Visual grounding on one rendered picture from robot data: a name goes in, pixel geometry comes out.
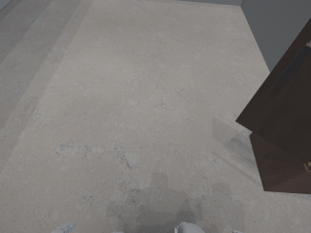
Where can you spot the robot left hand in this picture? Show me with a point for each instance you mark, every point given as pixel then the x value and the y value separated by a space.
pixel 65 228

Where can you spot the cupboard door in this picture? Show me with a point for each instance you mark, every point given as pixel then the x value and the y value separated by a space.
pixel 280 112

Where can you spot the handle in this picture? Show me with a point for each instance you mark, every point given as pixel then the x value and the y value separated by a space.
pixel 301 55

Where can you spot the robot right thigh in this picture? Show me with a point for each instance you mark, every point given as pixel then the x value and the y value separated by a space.
pixel 187 227

